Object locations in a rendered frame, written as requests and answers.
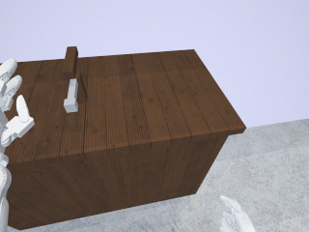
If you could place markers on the right robot hand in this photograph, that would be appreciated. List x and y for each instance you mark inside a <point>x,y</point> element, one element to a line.
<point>240,221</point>

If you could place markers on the tap lever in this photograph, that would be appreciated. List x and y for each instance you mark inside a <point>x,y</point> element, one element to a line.
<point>70,103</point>

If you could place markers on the counter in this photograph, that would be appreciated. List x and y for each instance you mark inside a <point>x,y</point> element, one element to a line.
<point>148,128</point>

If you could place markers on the left robot hand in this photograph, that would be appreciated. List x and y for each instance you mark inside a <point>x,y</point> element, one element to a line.
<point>20,124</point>

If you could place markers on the left robot forearm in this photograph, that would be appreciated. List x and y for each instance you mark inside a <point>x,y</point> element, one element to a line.
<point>5,182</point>

